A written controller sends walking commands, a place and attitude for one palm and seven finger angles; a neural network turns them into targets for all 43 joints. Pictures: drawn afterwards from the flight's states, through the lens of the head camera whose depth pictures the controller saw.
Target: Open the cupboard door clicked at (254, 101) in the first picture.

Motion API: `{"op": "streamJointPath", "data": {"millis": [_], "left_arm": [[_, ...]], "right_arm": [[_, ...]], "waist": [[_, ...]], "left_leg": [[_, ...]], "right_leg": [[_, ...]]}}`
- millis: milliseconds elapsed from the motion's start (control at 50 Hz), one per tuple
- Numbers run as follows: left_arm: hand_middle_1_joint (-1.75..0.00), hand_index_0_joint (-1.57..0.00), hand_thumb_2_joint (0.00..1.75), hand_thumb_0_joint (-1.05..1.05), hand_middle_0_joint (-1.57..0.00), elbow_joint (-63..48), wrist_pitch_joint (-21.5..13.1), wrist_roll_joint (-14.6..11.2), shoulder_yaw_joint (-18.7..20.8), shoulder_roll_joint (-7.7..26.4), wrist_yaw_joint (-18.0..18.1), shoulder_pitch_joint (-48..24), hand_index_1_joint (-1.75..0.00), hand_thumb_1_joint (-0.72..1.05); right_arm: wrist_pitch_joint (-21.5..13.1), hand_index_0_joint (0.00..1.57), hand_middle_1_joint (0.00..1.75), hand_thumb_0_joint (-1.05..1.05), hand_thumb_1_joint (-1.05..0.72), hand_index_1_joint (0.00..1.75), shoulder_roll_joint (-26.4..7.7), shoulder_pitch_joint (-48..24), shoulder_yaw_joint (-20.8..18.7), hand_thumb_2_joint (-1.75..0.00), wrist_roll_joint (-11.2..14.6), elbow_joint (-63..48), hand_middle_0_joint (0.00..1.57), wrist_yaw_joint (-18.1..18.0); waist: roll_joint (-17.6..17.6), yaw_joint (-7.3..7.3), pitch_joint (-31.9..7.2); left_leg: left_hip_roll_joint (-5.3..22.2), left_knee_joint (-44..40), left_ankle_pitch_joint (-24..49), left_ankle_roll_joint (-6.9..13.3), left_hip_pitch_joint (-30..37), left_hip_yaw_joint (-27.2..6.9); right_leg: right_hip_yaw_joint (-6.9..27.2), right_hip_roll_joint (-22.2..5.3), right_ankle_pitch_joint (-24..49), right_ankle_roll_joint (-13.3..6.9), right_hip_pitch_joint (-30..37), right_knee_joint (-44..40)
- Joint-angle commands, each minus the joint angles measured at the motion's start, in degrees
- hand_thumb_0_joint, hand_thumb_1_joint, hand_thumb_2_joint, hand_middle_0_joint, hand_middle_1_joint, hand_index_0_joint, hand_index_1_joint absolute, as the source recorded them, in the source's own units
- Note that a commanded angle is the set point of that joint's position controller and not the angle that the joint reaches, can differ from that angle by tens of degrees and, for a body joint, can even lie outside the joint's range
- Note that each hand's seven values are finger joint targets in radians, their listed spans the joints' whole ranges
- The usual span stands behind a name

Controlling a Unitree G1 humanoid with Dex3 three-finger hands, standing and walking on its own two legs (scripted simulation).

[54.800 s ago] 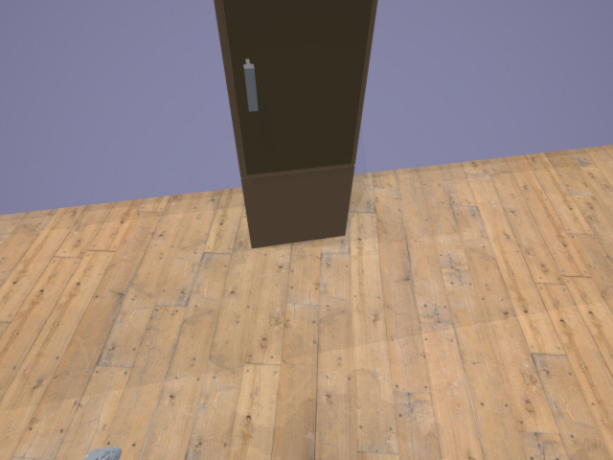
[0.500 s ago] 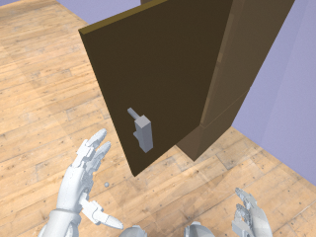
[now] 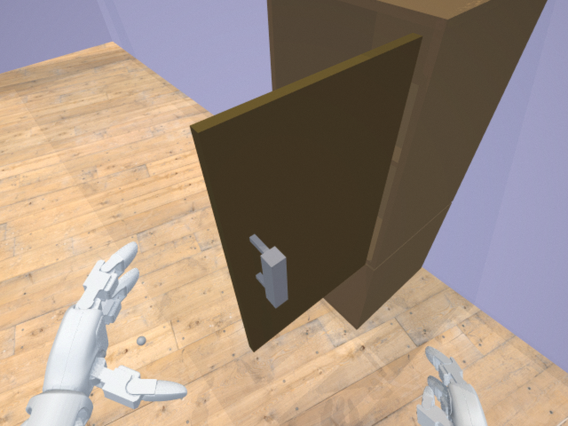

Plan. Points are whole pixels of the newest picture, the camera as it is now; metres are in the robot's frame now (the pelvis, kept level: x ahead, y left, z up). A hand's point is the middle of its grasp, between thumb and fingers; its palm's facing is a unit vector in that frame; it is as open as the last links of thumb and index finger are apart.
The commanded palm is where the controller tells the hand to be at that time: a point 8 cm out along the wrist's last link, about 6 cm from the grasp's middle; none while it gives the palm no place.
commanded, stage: draw the hand back to the body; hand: left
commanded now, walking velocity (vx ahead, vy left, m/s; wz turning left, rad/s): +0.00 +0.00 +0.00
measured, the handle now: (266, 269) +0.35 +0.06 +0.02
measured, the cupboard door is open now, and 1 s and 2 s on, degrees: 88 88 88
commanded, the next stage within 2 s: step back with the hand held close in 0.94 s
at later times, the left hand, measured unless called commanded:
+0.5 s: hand (44, 294) +0.20 +0.26 +0.18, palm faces +0.39 -0.82 -0.42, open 9.8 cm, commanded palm +0.15 +0.30 +0.20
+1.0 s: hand (30, 294) +0.20 +0.26 +0.19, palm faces +0.43 -0.80 -0.41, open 7.4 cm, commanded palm +0.15 +0.30 +0.20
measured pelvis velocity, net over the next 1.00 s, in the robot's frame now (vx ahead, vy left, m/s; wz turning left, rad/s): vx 0.00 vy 0.01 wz -0.03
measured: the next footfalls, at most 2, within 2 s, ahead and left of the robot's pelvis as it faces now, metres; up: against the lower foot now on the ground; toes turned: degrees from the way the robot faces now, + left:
none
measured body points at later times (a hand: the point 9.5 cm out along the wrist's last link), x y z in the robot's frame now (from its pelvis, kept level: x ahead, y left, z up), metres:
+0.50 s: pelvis +0.01 +0.01 +0.03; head -0.01 -0.01 +0.48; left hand +0.18 +0.30 +0.20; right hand +0.20 -0.20 -0.05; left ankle -0.03 +0.11 -0.71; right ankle +0.01 -0.11 -0.71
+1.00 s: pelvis +0.00 +0.01 +0.04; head -0.01 -0.01 +0.49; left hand +0.17 +0.30 +0.21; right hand +0.18 -0.22 -0.05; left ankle -0.03 +0.11 -0.71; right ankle +0.01 -0.11 -0.71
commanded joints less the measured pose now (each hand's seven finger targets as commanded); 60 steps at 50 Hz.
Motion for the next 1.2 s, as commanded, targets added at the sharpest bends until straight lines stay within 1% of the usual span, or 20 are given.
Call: {"op": "streamJointPath", "data": {"millis": [0, 100, 320, 420, 460, 540, 600, 640, 700, 760, 780, 820, 880, 1020, 1040, 1060, 1080, 1100, 1120, 1180], "left_arm": [[-0.30, -0.17, 0.50, 0.00, -0.17, -12.36, -1.83, 2.77, 5.74, 7.05, 5.84, -1.75, -0.30, -0.05], [-0.30, -0.17, 0.57, 0.00, -0.17, -11.72, -2.02, 3.34, 8.19, 8.36, 7.23, -4.49, -0.30, 0.13], [-0.30, -0.19, 0.74, 0.00, -0.19, -12.22, -3.20, 3.17, 14.06, 10.43, 7.26, -6.33, -0.30, 0.51], [-0.30, -0.19, 0.81, 0.00, -0.19, -11.51, -3.73, 2.72, 18.10, 12.36, 7.25, -7.89, -0.30, 0.69], [-0.30, -0.19, 0.84, 0.00, -0.19, -12.89, -4.11, 2.71, 19.37, 13.11, 7.25, -9.27, -0.30, 0.76], [-0.30, -0.20, 0.90, 0.00, -0.20, -12.46, -4.45, 2.19, 22.20, 14.51, 7.32, -10.09, -0.30, 0.90], [-0.30, -0.20, 0.90, 0.00, -0.20, -8.45, -3.93, 2.12, 18.53, 10.71, 6.69, -9.01, -0.30, 0.90], [-0.30, -0.20, 0.90, 0.00, -0.20, -9.45, -4.12, 2.24, 18.86, 11.55, 6.66, -10.06, -0.30, 0.90], [-0.30, -0.20, 0.90, 0.00, -0.20, -10.98, -4.34, 2.41, 19.73, 12.71, 6.85, -10.86, -0.30, 0.90], [-0.30, -0.20, 0.90, 0.00, -0.20, -12.05, -4.59, 2.53, 20.84, 13.83, 7.09, -10.32, -0.30, 0.90], [-0.30, -0.20, 0.90, 0.00, -0.20, -12.06, -4.58, 2.61, 21.45, 14.61, 7.18, -10.45, -0.30, 0.90], [-0.30, -0.20, 0.90, 0.00, -0.20, -12.00, -4.59, 2.58, 20.80, 13.69, 7.16, -10.30, -0.30, 0.90], [-0.30, -0.20, 0.90, 0.00, -0.20, -10.16, -4.39, 2.49, 20.88, 13.65, 7.07, -10.10, -0.30, 0.90], [-0.30, -0.20, 0.90, 0.00, -0.20, -9.56, -4.54, 2.24, 20.24, 12.79, 6.80, -9.89, -0.30, 0.90], [-0.30, -0.20, 0.90, 0.00, -0.20, -14.79, -5.25, 2.39, 21.09, 14.94, 7.08, -16.35, -0.30, 0.90], [-0.30, -0.20, 0.90, 0.00, -0.20, -13.82, -7.35, 2.67, 28.13, 21.11, 7.70, -18.11, -0.30, 0.90], [-0.30, -0.20, 0.90, 0.00, -0.20, -11.15, -7.99, 3.05, 27.82, 20.27, 7.50, -16.82, -0.30, 0.90], [-0.30, -0.20, 0.90, 0.00, -0.20, -7.95, -7.68, 3.03, 24.71, 15.86, 7.00, -9.92, -0.30, 0.90], [-0.30, -0.20, 0.90, 0.00, -0.20, -8.02, -7.59, 2.91, 22.98, 14.11, 6.62, -6.85, -0.30, 0.90], [-0.30, -0.20, 0.90, 0.00, -0.20, -11.50, -8.13, 2.84, 22.93, 14.35, 6.94, -3.64, -0.30, 0.90]], "right_arm": [[-2.76, 0.20, 0.30, 0.00, -0.90, 0.30, -5.22, -5.51, -2.00, -0.90, -0.25, -7.59, 0.20, -0.84], [-3.27, 0.20, 0.30, 0.00, -0.90, 0.30, -5.20, -7.23, -1.63, -0.90, -0.58, -5.37, 0.20, -1.06], [-3.86, 0.20, 0.30, 0.00, -0.90, 0.30, -5.42, -9.48, -2.04, -0.90, -0.99, -1.97, 0.20, 0.35], [-3.21, 0.20, 0.30, 0.00, -0.90, 0.30, -5.48, -10.28, -2.47, -0.90, -1.05, -1.37, 0.20, 0.78], [-3.04, 0.20, 0.30, 0.00, -0.90, 0.30, -5.43, -10.35, -2.63, -0.90, -1.06, -1.19, 0.20, 0.83], [-2.84, 0.20, 0.30, 0.00, -0.90, 0.30, -5.49, -10.83, -3.01, -0.90, -1.14, -0.53, 0.20, 1.00], [-2.41, 0.20, 0.30, 0.00, -0.90, 0.30, -5.71, -10.89, -3.07, -0.90, -0.96, -0.06, 0.20, 1.27], [-2.26, 0.20, 0.30, 0.00, -0.90, 0.30, -5.98, -11.11, -3.38, -0.90, -0.98, -0.26, 0.20, 1.30], [-2.34, 0.20, 0.30, 0.00, -0.90, 0.30, -5.95, -11.55, -3.38, -0.90, -1.14, -0.27, 0.20, 1.22], [-2.73, 0.20, 0.30, 0.00, -0.90, 0.30, -5.77, -11.45, -3.42, -0.90, -1.31, -0.23, 0.20, 1.06], [-2.79, 0.20, 0.30, 0.00, -0.90, 0.30, -5.84, -11.68, -3.43, -0.90, -1.34, -0.03, 0.20, 0.97], [-2.93, 0.20, 0.30, 0.00, -0.90, 0.30, -5.48, -11.63, -3.29, -0.90, -1.28, 0.17, 0.20, 0.99], [-2.99, 0.20, 0.30, 0.00, -0.90, 0.30, -5.63, -11.69, -3.44, -0.90, -1.33, 0.46, 0.20, 0.93], [-2.93, 0.20, 0.30, 0.00, -0.90, 0.30, -5.46, -11.88, -3.58, -0.90, -1.20, 0.59, 0.20, 1.05], [-3.24, 0.20, 0.30, 0.00, -0.90, 0.30, -5.61, -12.39, -3.50, -0.90, -1.17, 0.36, 0.20, 0.97], [-2.02, 0.20, 0.30, 0.00, -0.90, 0.30, -6.79, -10.97, -3.18, -0.90, -0.55, -1.75, 0.20, 0.59], [-1.11, 0.20, 0.30, 0.00, -0.90, 0.30, -6.02, -10.56, -3.21, -0.90, -0.76, -1.00, 0.20, 0.48], [-0.44, 0.20, 0.30, 0.00, -0.90, 0.30, -6.42, -10.80, -3.72, -0.90, -1.10, -1.14, 0.20, 0.49], [0.04, 0.20, 0.30, 0.00, -0.90, 0.30, -6.74, -10.95, -3.91, -0.90, -1.13, -1.67, 0.20, 0.75], [0.84, 0.20, 0.30, 0.00, -0.90, 0.30, -7.25, -11.07, -4.25, -0.90, -1.28, -2.31, 0.20, 0.56]], "waist": [[-3.06, 0.14, -2.54], [-2.14, 0.42, 0.29], [0.26, 1.71, 2.03], [-0.95, 2.12, 2.96], [0.98, 2.11, 2.07], [0.79, 2.39, 1.84], [-0.81, 1.76, 5.53], [-1.37, 1.89, 4.71], [0.70, 2.22, 3.10], [-0.40, 2.51, 1.81], [0.75, 2.64, 1.91], [1.94, 2.44, 2.79], [-0.37, 2.42, 4.58], [-0.13, 2.36, 4.54], [1.24, 2.03, 2.23], [-1.92, -0.82, 8.48], [-3.55, -0.74, 8.41], [-4.89, -1.02, 7.06], [-4.09, -1.02, 4.82], [-0.25, -1.00, -0.98]], "left_leg": [[0.23, -12.13, 17.90, 0.61, 3.30, -0.11], [0.46, -17.07, 19.92, 0.41, 8.05, -0.18], [1.52, -24.42, 30.28, -0.77, 15.39, -0.42], [1.56, -26.36, 28.65, -0.70, 16.07, -0.11], [1.43, -26.60, 29.21, -0.76, 17.14, 0.19], [1.43, -27.10, 29.56, -0.55, 18.03, 0.59], [1.55, -27.79, 27.38, -0.36, 17.43, 0.47], [1.41, -28.05, 26.12, -0.04, 17.80, 0.61], [1.17, -28.32, 25.85, -0.09, 18.12, 0.46], [0.96, -27.97, 27.17, 0.04, 18.41, 0.63], [0.89, -27.92, 27.21, -0.07, 18.39, 0.70], [0.89, -28.08, 26.65, -0.17, 18.45, 0.79], [0.94, -28.20, 25.60, 0.00, 18.08, 0.88], [0.93, -28.63, 23.24, 0.33, 18.41, 1.09], [0.63, -28.45, 23.23, 0.35, 19.29, 0.86], [1.44, -26.78, 18.39, 1.11, 14.14, -0.24], [1.01, -26.23, 16.72, 1.13, 13.32, -1.21], [1.17, -25.05, 17.82, 1.08, 13.90, -0.91], [1.22, -24.22, 18.69, 1.15, 14.78, -0.31], [2.06, -24.17, 26.15, 0.71, 14.63, -0.53]], "right_leg": [[3.29, -0.97, 12.52, 0.45, 12.74, -12.02], [2.71, -0.81, 13.73, 0.49, 16.36, -15.79], [2.31, -0.31, 19.09, 0.33, 23.69, -20.83], [2.68, -0.05, 18.86, 0.24, 25.56, -22.75], [2.84, -0.05, 19.33, 0.22, 26.09, -23.16], [3.25, -0.11, 20.55, 0.22, 27.06, -24.14], [2.98, 0.03, 18.57, 0.36, 25.37, -25.19], [3.08, 0.11, 17.97, 0.42, 25.70, -25.46], [3.38, -0.01, 17.93, 0.26, 26.89, -25.43], [3.57, 0.05, 19.54, 0.24, 27.83, -25.29], [3.64, -0.01, 19.62, 0.10, 28.10, -25.49], [3.69, 0.01, 19.10, 0.17, 27.39, -25.72], [3.78, 0.14, 18.48, 0.17, 26.70, -26.66], [4.06, 0.12, 16.48, 0.40, 26.39, -27.25], [4.38, 0.07, 16.78, 0.32, 27.06, -27.13], [9.67, -1.93, 18.71, 0.24, 20.17, -29.78], [9.65, -3.07, 18.26, 0.00, 19.93, -30.26], [9.84, -3.73, 18.87, -0.09, 19.24, -30.07], [10.04, -4.26, 19.52, -0.07, 18.88, -29.78], [8.12, -4.38, 28.35, -0.06, 22.58, -25.29]]}}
